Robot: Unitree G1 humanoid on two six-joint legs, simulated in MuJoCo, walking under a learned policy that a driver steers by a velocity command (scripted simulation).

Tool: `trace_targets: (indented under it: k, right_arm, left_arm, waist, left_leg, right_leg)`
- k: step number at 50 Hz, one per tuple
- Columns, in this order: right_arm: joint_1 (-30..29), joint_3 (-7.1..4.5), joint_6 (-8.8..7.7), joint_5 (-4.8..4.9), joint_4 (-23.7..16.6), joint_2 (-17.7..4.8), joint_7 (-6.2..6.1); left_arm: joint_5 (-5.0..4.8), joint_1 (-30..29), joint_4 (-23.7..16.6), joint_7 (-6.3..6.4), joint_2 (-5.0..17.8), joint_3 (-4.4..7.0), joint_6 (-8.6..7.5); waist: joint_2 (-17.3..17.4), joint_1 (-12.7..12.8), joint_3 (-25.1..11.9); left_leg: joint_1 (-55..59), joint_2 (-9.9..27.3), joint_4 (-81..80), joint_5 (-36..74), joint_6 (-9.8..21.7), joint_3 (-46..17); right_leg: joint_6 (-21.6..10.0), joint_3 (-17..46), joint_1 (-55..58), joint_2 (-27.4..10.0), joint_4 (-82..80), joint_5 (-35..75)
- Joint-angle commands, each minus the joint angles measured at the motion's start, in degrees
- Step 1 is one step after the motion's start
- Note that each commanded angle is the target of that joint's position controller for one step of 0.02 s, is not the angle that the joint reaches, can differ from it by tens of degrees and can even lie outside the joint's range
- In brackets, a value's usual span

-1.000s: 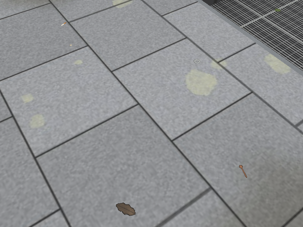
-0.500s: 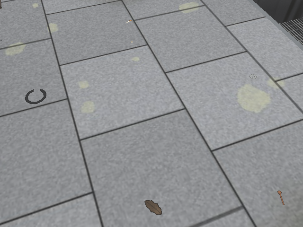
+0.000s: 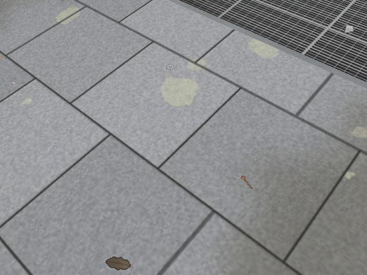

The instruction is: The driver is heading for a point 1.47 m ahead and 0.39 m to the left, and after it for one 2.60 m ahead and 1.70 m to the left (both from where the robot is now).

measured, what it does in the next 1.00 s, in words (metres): steps on the spot, turning left: left foot, then right foot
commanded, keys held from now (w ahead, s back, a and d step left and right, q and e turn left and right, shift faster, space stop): q+shift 0.72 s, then e+shift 0.26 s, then w+e+shift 0.02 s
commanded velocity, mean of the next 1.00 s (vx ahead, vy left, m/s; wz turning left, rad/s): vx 0.00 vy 0.00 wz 0.38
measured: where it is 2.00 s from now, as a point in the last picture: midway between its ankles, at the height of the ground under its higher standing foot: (200, 206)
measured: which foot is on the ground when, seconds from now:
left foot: up 0.00-0.40, down 0.42-0.92, up 0.94-1.00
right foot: down 0.00-0.42, up 0.44-0.90, down 0.92-1.00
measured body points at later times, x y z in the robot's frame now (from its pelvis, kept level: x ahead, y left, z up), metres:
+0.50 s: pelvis +0.03 +0.03 +0.00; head +0.06 +0.07 +0.44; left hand +0.10 +0.33 -0.12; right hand +0.19 -0.23 -0.10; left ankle -0.01 +0.10 -0.74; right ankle +0.01 -0.08 -0.68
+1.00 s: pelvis +0.08 +0.02 +0.00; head +0.11 +0.02 +0.45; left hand +0.06 +0.32 -0.10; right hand +0.33 -0.15 -0.12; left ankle -0.01 +0.10 -0.72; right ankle +0.15 -0.05 -0.74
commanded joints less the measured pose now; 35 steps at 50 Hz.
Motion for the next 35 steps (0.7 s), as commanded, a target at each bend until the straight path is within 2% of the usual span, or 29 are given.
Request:
trace_targets:
  k: [1, 3, 5, 6, 8, 9, 10, 12, 15, 18, 19, 20, 21, 22, 23, 24, 25, 26, 27, 28, 30, 35]
  right_arm:
    - [4.0, -1.05, 0.01, 0.23, -0.8, -4.9, 0.22]
    - [4.3, -0.52, 0.6, 0.87, 0.1, -3.5, 0.39]
    - [4.0, 0.12, 1.2, 0.99, 1.3, -2.2, 0.72]
    - [3.7, 0.35, 1.39, 1.05, 1.8, -1.8, 0.95]
    - [2.0, -0.24, 1.51, 1.2, 1.7, -3.7, 1.28]
    - [1.7, -0.65, 1.44, 1.21, 1.5, -4.8, 1.47]
    - [1.8, -0.87, 1.31, 1.21, 1.3, -5.2, 1.67]
    - [2.1, -0.87, 1.0, 1.2, 1.1, -4.7, 1.97]
    - [2.7, -0.74, 0.76, 1.61, 0.5, -3.5, 2.23]
    - [4.0, -0.83, 0.55, 2.27, -0.3, -2.7, 2.35]
    - [5.1, -0.86, 0.28, 2.2, -0.4, -2.4, 2.33]
    - [6.3, -1.03, -0.27, 1.82, -0.6, -2.9, 2.09]
    - [8.1, -2.37, -0.97, 0.78, -0.7, -8.0, 1.6]
    - [10.6, -4.51, -1.32, 1.07, -1.0, -16.0, 1.68]
    - [15.5, -4.85, -1.17, 1.64, 0.1, -14.5, 1.66]
    - [12.8, -4.43, -0.81, 2.04, -0.2, -12.2, 1.3]
    - [8.1, -3.92, -0.11, 2.14, -1.1, -10.1, 0.9]
    - [5.0, -3.51, 0.32, 2.45, -2.0, -8.8, 0.55]
    - [4.1, -3.37, 0.49, 2.48, -2.5, -8.2, 0.41]
    - [4.9, -3.46, 0.54, 2.44, -2.5, -8.5, 0.55]
    - [6.9, -4.06, 0.46, 2.32, -2.0, -9.9, 0.71]
    - [8.3, -4.87, 0.77, 1.47, -2.3, -11.8, 0.54]
  left_arm:
    - [0.13, -1.1, -3.3, 0.67, 6.4, 1.22, -1.18]
    - [0.57, -0.2, -2.2, 0.87, 4.8, 0.27, -1.83]
    - [1.26, -0.8, -1.3, 1.3, 1.9, -1.37, -2.36]
    - [1.72, -1.1, -0.8, 1.47, 1.5, -1.86, -2.6]
    - [2.31, -0.8, 0.2, 1.86, 4.6, -1.27, -2.64]
    - [2.21, -0.3, 0.6, 2.05, 6.1, -0.87, -2.46]
    - [1.98, 0.1, 0.9, 2.22, 6.5, -0.71, -2.29]
    - [1.61, 0.0, 1.2, 2.54, 6.1, -0.71, -2.17]
    - [1.6, -1.0, 1.5, 2.85, 5.6, -0.62, -2.33]
    - [1.41, -2.2, 1.8, 2.85, 5.9, -0.23, -2.3]
    - [1.1, -3.0, 1.9, 2.9, 6.2, -0.07, -2.25]
    - [0.87, -3.1, 2.2, 2.95, 6.5, 0.15, -2.36]
    - [1.07, -2.8, 1.2, 2.8, 5.5, 0.0, -2.56]
    - [1.3, -6.3, -2.8, 2.81, 1.5, -1.19, -2.08]
    - [1.96, -7.3, -2.5, 3.26, 2.3, -1.43, -1.65]
    - [1.49, -6.3, -1.7, 3.01, 2.6, -1.39, -1.64]
    - [1.09, -6.2, -1.1, 2.76, 3.5, -1.15, -2.02]
    - [1.39, -6.6, -1.2, 2.59, 4.7, -0.83, -2.26]
    - [1.83, -5.8, -0.7, 2.28, 5.1, -0.77, -2.18]
    - [1.94, -5.1, -0.5, 1.94, 4.9, -0.87, -1.91]
    - [1.55, -5.5, -0.9, 1.65, 4.2, -1.19, -1.54]
    - [1.39, -8.3, -2.3, 2.17, 5.0, -1.44, -1.44]
  waist:
    - [-6.9, -0.4, -9.4]
    - [-7.1, 0.1, -9.3]
    - [-8.0, 0.5, -8.1]
    - [-8.6, 0.9, -7.0]
    - [-9.7, 2.0, -4.0]
    - [-9.6, 2.1, -3.1]
    - [-8.9, 2.0, -2.6]
    - [-7.6, 1.7, -2.4]
    - [-7.2, 1.2, -3.7]
    - [-8.1, 0.4, -6.0]
    - [-8.0, -0.7, -6.6]
    - [-6.4, -2.1, -7.2]
    - [2.9, -2.4, -7.9]
    - [13.0, -2.5, -5.8]
    - [6.4, -5.1, -8.8]
    - [2.4, -3.2, -6.9]
    - [0.1, -1.4, -4.7]
    - [0.5, -0.4, -4.5]
    - [1.4, -0.4, -6.0]
    - [0.8, -0.6, -7.5]
    - [-0.2, -1.2, -8.2]
    - [2.9, -2.9, -7.1]
  left_leg:
    - [-2.8, -0.1, 0.2, 4.2, -0.3, -0.2]
    - [-0.8, 0.1, -3.7, 5.0, 0.1, 0.4]
    - [3.1, 0.8, -10.5, 6.3, 0.7, -0.1]
    - [5.6, 0.5, -14.1, 6.8, 1.1, -0.4]
    - [6.5, -1.5, -16.5, 5.1, 2.1, -0.3]
    - [5.3, -2.0, -16.3, 3.4, 2.5, -0.2]
    - [4.1, -2.0, -16.1, 1.9, 2.8, -0.1]
    - [2.9, -1.6, -16.2, -0.4, 3.1, 0.6]
    - [4.1, -1.7, -18.0, -3.0, 3.6, 2.2]
    - [7.7, -2.8, -24.4, -1.8, 4.8, 3.8]
    - [10.7, -3.4, -29.6, 1.9, 5.4, 4.1]
    - [15.3, -3.4, -37.3, 9.7, 6.6, 1.5]
    - [21.7, 4.0, -43.9, 19.7, 9.5, -12.8]
    - [27.6, 17.7, -43.6, 48.5, 18.8, -34.4]
    - [30.2, 18.2, -42.4, 51.9, 24.0, -33.5]
    - [29.2, 15.1, -41.9, 47.8, 23.4, -28.3]
    - [27.0, 11.1, -42.6, 42.6, 20.5, -24.1]
    - [27.0, 8.1, -42.9, 41.2, 18.0, -22.0]
    - [27.3, 6.2, -42.3, 43.9, 17.1, -20.4]
    - [27.6, 5.3, -41.7, 45.7, 16.6, -20.0]
    - [28.0, 4.5, -41.0, 45.0, 16.0, -20.9]
    - [26.1, 3.1, -40.4, 36.2, 15.6, -27.4]
  right_leg:
    - [-7.2, 12.9, 9.4, -14.1, -10.8, 25.8]
    - [-6.8, 11.1, 9.3, -14.3, -12.2, 24.5]
    - [-5.9, 9.3, 7.6, -14.4, -14.6, 17.2]
    - [-5.4, 8.2, 6.1, -14.4, -15.6, 12.7]
    - [-5.8, 7.8, 4.8, -15.6, -15.6, 8.0]
    - [-6.6, 8.3, 5.6, -16.7, -15.0, 8.1]
    - [-7.3, 8.8, 6.7, -17.9, -14.2, 9.5]
    - [-8.4, 8.8, 9.1, -19.9, -12.5, 14.4]
    - [-8.7, 6.9, 11.8, -21.3, -9.2, 25.2]
    - [-7.0, 3.8, 13.4, -21.3, -4.7, 31.2]
    - [-5.4, 1.7, 12.4, -20.5, -2.0, 30.2]
    - [-2.3, -1.0, 9.4, -18.8, 2.6, 25.6]
    - [2.0, -6.0, 0.9, -13.5, 15.1, 13.1]
    - [6.4, -7.5, -17.6, -0.9, 25.1, -20.9]
    - [6.4, 0.6, -19.9, -1.8, 34.2, -25.5]
    - [6.5, 2.5, -21.3, -3.7, 37.0, -20.4]
    - [6.7, 2.8, -21.5, -5.1, 35.5, -14.9]
    - [7.1, 2.7, -21.5, -5.8, 33.5, -11.3]
    - [7.9, 2.2, -20.2, -5.6, 33.1, -9.4]
    - [8.4, 1.9, -19.3, -5.1, 32.9, -8.4]
    - [9.0, 1.8, -19.4, -4.8, 30.0, -7.7]
    - [9.1, 3.3, -19.5, -3.4, 22.5, -7.2]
